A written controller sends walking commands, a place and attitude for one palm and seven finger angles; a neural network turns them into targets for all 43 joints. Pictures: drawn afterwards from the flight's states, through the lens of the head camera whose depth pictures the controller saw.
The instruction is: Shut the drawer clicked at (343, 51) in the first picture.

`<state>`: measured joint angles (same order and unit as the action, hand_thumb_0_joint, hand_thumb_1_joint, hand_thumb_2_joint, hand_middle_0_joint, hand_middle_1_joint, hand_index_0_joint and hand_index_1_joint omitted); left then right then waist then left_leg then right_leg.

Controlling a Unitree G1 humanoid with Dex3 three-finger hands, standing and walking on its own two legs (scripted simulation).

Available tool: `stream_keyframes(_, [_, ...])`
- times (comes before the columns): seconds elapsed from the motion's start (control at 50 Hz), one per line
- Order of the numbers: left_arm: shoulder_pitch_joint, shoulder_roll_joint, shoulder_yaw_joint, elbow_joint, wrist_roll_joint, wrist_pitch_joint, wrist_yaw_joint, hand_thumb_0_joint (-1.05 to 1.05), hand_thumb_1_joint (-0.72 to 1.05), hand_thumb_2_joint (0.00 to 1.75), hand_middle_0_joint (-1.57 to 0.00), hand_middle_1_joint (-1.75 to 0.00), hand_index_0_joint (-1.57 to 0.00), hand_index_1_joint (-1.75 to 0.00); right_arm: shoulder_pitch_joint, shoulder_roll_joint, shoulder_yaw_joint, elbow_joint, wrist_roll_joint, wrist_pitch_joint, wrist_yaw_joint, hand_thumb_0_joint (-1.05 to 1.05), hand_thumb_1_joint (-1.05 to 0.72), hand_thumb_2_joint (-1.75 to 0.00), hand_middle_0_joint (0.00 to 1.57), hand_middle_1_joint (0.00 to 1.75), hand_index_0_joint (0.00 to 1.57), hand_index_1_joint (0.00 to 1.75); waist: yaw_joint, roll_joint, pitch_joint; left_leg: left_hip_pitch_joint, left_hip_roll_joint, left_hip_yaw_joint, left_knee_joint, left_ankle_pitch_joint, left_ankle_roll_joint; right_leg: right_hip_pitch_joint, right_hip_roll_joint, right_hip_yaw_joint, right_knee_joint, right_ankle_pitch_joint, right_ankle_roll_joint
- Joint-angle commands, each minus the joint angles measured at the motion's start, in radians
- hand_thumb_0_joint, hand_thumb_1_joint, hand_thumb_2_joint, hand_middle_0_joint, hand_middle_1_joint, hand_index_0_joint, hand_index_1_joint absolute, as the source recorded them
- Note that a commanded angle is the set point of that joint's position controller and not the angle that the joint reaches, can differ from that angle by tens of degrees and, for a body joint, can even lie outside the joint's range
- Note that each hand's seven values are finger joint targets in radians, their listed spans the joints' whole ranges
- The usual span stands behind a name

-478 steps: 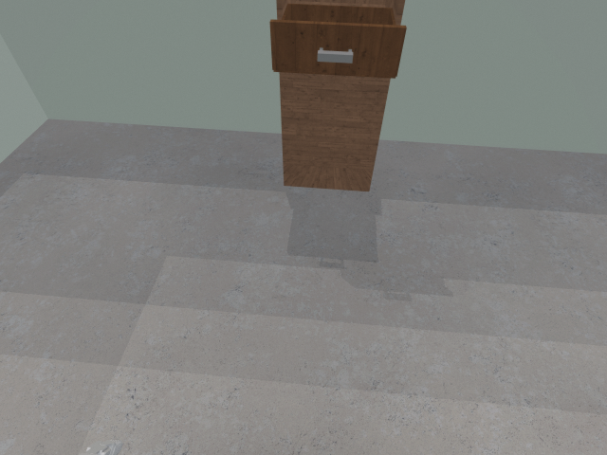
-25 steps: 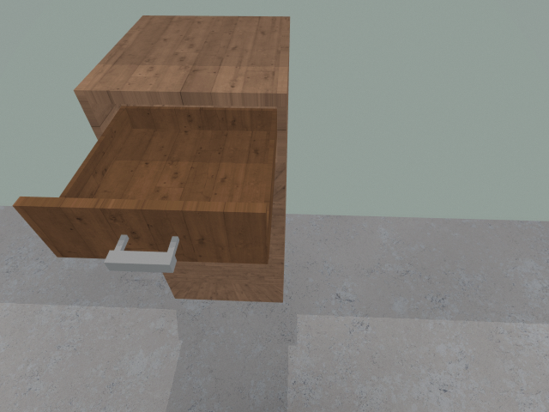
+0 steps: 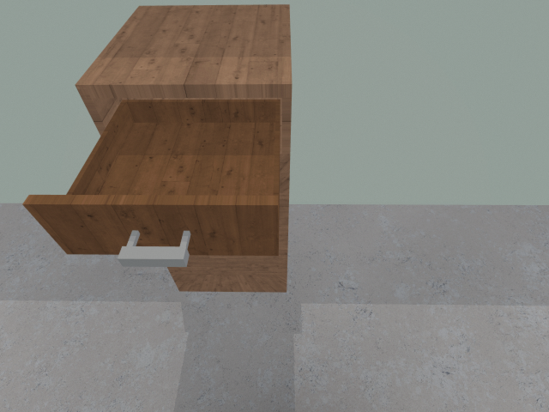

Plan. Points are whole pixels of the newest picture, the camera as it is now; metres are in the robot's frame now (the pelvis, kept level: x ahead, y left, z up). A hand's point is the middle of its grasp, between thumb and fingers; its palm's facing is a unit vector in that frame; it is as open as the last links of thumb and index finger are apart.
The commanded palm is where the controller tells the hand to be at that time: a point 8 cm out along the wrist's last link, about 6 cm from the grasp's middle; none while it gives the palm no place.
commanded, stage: look again from close up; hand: left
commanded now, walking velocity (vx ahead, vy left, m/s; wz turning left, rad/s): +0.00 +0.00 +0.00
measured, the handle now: (157, 246) +0.35 +0.21 +0.03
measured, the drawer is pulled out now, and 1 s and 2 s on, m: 0.29 0.29 0.29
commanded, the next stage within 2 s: raise the hand and make a fist in 0.58 s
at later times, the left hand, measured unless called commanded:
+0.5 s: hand out of the picture +0.01 +0.17 -0.17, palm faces +0.01 -0.98 -0.21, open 7.3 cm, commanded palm none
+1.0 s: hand (187, 342) +0.20 +0.13 +0.03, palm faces +0.03 -1.00 +0.05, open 6.5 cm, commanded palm +0.11 +0.21 -0.03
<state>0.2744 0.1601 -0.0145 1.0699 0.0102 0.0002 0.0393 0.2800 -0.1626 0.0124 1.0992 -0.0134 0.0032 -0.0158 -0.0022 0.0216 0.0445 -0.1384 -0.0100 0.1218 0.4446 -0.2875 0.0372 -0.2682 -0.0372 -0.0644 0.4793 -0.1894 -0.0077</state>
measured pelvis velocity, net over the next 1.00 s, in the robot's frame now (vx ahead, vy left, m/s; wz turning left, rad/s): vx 0.00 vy -0.02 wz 0.02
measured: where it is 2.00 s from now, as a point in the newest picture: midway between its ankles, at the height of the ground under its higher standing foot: outside the picture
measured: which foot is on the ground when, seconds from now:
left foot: down 0.00-1.00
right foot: down 0.00-1.00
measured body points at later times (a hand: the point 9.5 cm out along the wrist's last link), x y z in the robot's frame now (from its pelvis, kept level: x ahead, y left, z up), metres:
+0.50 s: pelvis +0.01 +0.00 +0.00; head +0.02 -0.01 +0.45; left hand +0.01 +0.22 -0.16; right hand +0.00 -0.21 -0.17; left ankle -0.03 +0.09 -0.74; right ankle +0.04 -0.11 -0.74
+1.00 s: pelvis +0.00 -0.02 -0.03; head +0.00 -0.01 +0.42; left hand +0.20 +0.19 +0.03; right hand +0.19 -0.28 -0.07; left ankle -0.03 +0.09 -0.74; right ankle +0.04 -0.11 -0.74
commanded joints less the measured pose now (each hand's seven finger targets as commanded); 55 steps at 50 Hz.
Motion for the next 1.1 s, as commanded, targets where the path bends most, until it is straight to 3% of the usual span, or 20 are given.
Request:
stream_keyframes(0.0, [0.058,0.101,0.020,-0.030,0.000,-0.020,0.006,0.00,0.90,0.90,-0.20,-0.30,-0.20,-0.30,0.052,-0.100,-0.023,-0.020,-0.002,-0.020,-0.010,0.00,-0.90,-0.90,0.20,0.30,0.20,0.30,0.000,-0.031,0.025,-0.083,0.129,-0.126,-0.122,0.056,0.007,0.039,-0.075,0.099,-0.068,0.054,-0.022])
stream_keyframes(0.16, [0.082,0.071,0.021,-0.006,0.000,-0.022,0.009,0.00,0.90,0.90,-0.20,-0.30,-0.20,-0.30,0.078,-0.075,-0.024,0.010,-0.001,-0.023,-0.015,0.00,-0.90,-0.90,0.20,0.30,0.20,0.30,-0.003,-0.008,0.018,-0.062,0.130,-0.119,-0.117,0.084,0.008,0.035,-0.073,0.102,-0.059,0.080,-0.023])
stream_keyframes(0.64, [0.099,0.047,0.023,0.018,0.001,-0.025,0.011,0.00,0.90,0.90,-0.20,-0.30,-0.20,-0.30,0.100,-0.057,-0.021,0.030,0.002,-0.024,-0.021,0.00,-0.90,-0.90,0.20,0.30,0.20,0.30,-0.004,-0.023,0.040,-0.033,0.134,-0.107,-0.125,0.126,0.005,0.037,-0.074,0.115,-0.074,0.126,-0.025])
stream_keyframes(0.66, [0.158,0.103,0.026,0.058,0.010,-0.031,0.045,0.00,0.90,0.90,-0.20,-0.30,-0.20,-0.30,0.007,-0.091,-0.025,-0.051,0.012,-0.039,-0.012,0.00,-0.90,-0.90,0.20,0.30,0.20,0.30,0.029,-0.163,0.034,-0.132,0.159,-0.084,0.072,0.251,-0.023,0.092,-0.125,0.119,-0.017,0.510,-0.013])
stream_keyframes(0.68, [-0.606,0.284,0.103,-1.466,-0.194,-0.253,0.028,0.00,0.90,0.90,-0.22,-0.32,-0.22,-0.32,0.005,-0.275,-0.040,-0.419,0.062,-0.193,-0.061,0.00,-0.90,-0.90,0.20,0.30,0.20,0.30,-0.080,0.051,-0.481,0.077,0.033,-0.135,-0.052,0.294,-0.019,0.194,-0.020,0.092,0.028,0.281,-0.016])
stream_keyframes(0.7, [-0.210,0.209,0.092,-1.239,-0.112,-0.187,0.075,0.00,0.90,0.90,-0.24,-0.34,-0.24,-0.34,-0.104,-0.189,-0.017,-0.373,0.050,-0.281,-0.090,0.00,-0.90,-0.90,0.20,0.30,0.20,0.30,-0.002,0.202,-0.421,0.084,0.050,-0.111,-0.078,0.424,-0.029,0.156,0.021,0.069,0.051,0.093,-0.048])
stream_keyframes(0.72, [-0.125,0.134,0.049,-1.123,-0.126,-0.128,0.129,0.00,0.90,0.90,-0.26,-0.37,-0.26,-0.37,-0.087,-0.204,-0.039,-0.304,0.050,-0.312,-0.085,0.00,-0.90,-0.90,0.20,0.30,0.20,0.30,-0.015,0.229,-0.308,0.020,0.061,-0.105,-0.070,0.355,-0.061,0.083,0.009,0.018,0.052,0.011,-0.032])
stream_keyframes(0.74, [0.135,-0.051,-0.064,-0.973,-0.118,-0.026,0.125,0.00,0.90,0.90,-0.28,-0.39,-0.28,-0.39,-0.037,-0.145,-0.032,-0.299,0.063,-0.317,-0.066,0.00,-0.90,-0.90,0.20,0.30,0.20,0.30,-0.018,0.118,-0.194,-0.046,0.066,-0.121,-0.077,0.253,-0.055,0.015,0.012,0.002,0.032,-0.024,-0.020])
stream_keyframes(0.76, [0.044,-0.067,-0.088,-1.126,-0.163,-0.035,0.100,0.00,0.90,0.90,-0.30,-0.41,-0.30,-0.41,-0.067,-0.179,-0.025,-0.365,0.069,-0.332,-0.065,0.00,-0.90,-0.90,0.20,0.30,0.20,0.30,-0.028,0.042,-0.054,-0.124,0.061,-0.143,-0.066,0.145,-0.038,-0.013,0.005,-0.007,0.008,-0.030,-0.014])
stream_keyframes(0.8, [0.015,0.011,-0.025,-1.173,-0.155,-0.130,0.071,0.00,0.90,0.90,-0.34,-0.45,-0.34,-0.45,-0.089,-0.214,-0.046,-0.430,0.048,-0.374,-0.066,0.00,-0.90,-0.90,0.20,0.30,0.20,0.30,-0.062,-0.119,0.012,-0.208,0.029,-0.156,0.002,0.002,-0.018,-0.102,0.006,-0.009,-0.023,-0.154,-0.008])
stream_keyframes(0.84, [0.225,-0.018,0.011,-1.084,-0.158,-0.217,0.011,0.00,0.90,0.90,-0.38,-0.50,-0.38,-0.50,-0.083,-0.204,-0.067,-0.500,0.036,-0.384,-0.042,0.00,-0.90,-0.90,0.20,0.30,0.20,0.30,-0.008,-0.255,-0.016,-0.278,0.015,-0.137,0.069,-0.006,-0.023,-0.145,0.012,-0.019,0.020,-0.232,-0.011])
stream_keyframes(0.86, [0.358,-0.061,0.007,-1.022,-0.183,-0.271,-0.038,0.00,0.90,0.90,-0.40,-0.52,-0.40,-0.52,-0.106,-0.197,-0.073,-0.539,0.035,-0.386,-0.024,0.00,-0.90,-0.90,0.20,0.30,0.20,0.30,0.022,-0.302,0.012,-0.352,0.012,-0.132,0.109,-0.032,-0.031,-0.179,0.012,-0.027,0.060,-0.262,-0.011])
stream_keyframes(0.88, [0.447,-0.067,0.030,-0.998,-0.208,-0.335,-0.095,0.00,0.90,0.90,-0.42,-0.54,-0.42,-0.54,-0.118,-0.196,-0.080,-0.563,0.034,-0.379,-0.006,0.00,-0.90,-0.90,0.20,0.30,0.20,0.30,0.042,-0.316,-0.018,-0.402,0.006,-0.115,0.149,-0.040,-0.040,-0.183,0.013,-0.021,0.097,-0.263,-0.014])
stream_keyframes(0.9, [0.494,-0.047,0.069,-1.010,-0.229,-0.405,-0.153,0.00,0.90,0.90,-0.44,-0.56,-0.44,-0.56,-0.132,-0.198,-0.090,-0.588,0.032,-0.369,0.013,0.00,-0.90,-0.90,0.20,0.30,0.20,0.30,0.058,-0.292,-0.049,-0.438,-0.003,-0.099,0.184,-0.032,-0.050,-0.170,0.013,-0.012,0.133,-0.229,-0.019])
stream_keyframes(0.92, [0.553,0.017,0.157,-0.992,-0.238,-0.466,-0.209,0.00,0.90,0.90,-0.46,-0.58,-0.46,-0.58,-0.142,-0.208,-0.105,-0.615,0.032,-0.348,0.037,0.00,-0.90,-0.90,0.20,0.30,0.20,0.30,0.082,-0.212,-0.068,-0.439,-0.010,-0.087,0.208,-0.006,-0.064,-0.141,0.008,0.001,0.160,-0.181,-0.036])
stream_keyframes(0.94, [0.531,0.045,0.175,-1.026,-0.248,-0.530,-0.272,0.00,0.90,0.90,-0.48,-0.60,-0.48,-0.60,-0.168,-0.219,-0.108,-0.651,0.027,-0.333,0.053,0.00,-0.90,-0.90,0.20,0.30,0.20,0.30,0.073,-0.156,-0.097,-0.454,-0.021,-0.077,0.249,0.011,-0.066,-0.135,0.005,0.007,0.201,-0.121,-0.042])
stream_keyframes(0.96, [0.536,0.095,0.216,-1.036,-0.235,-0.549,-0.293,0.00,0.90,0.90,-0.50,-0.62,-0.50,-0.62,-0.195,-0.221,-0.114,-0.690,0.029,-0.317,0.056,0.00,-0.90,-0.90,0.20,0.30,0.20,0.30,0.080,-0.120,-0.113,-0.489,-0.028,-0.063,0.279,0.011,-0.057,-0.144,0.004,0.014,0.233,-0.091,-0.044])
stream_keyframes(1.02, [0.444,0.125,0.217,-1.229,-0.214,-0.505,-0.275,0.00,0.90,0.90,-0.56,-0.69,-0.56,-0.69,-0.211,-0.202,-0.107,-0.766,0.041,-0.262,0.047,0.00,-0.90,-0.90,0.20,0.30,0.20,0.30,0.087,0.016,-0.158,-0.520,-0.037,-0.042,0.307,-0.020,-0.035,-0.172,0.001,0.037,0.264,-0.103,-0.042])
stream_keyframes(1.04, [0.380,0.107,0.186,-1.323,-0.220,-0.499,-0.259,0.00,0.90,0.90,-0.58,-0.71,-0.58,-0.71,-0.213,-0.194,-0.099,-0.799,0.042,-0.253,0.037,0.00,-0.90,-0.90,0.20,0.30,0.20,0.30,0.072,0.043,-0.181,-0.521,-0.034,-0.044,0.312,-0.033,-0.029,-0.181,0.001,0.051,0.265,-0.130,-0.040])
stream_keyframes(1.08, [0.277,0.117,0.205,-1.443,-0.227,-0.533,-0.212,0.00,0.90,0.90,-0.62,-0.75,-0.62,-0.75,-0.155,-0.171,-0.095,-0.798,0.038,-0.257,0.020,0.00,-0.90,-0.90,0.20,0.30,0.20,0.30,0.048,0.093,-0.269,-0.497,-0.021,-0.070,0.355,-0.006,-0.021,-0.203,0.008,0.068,0.291,-0.114,-0.036])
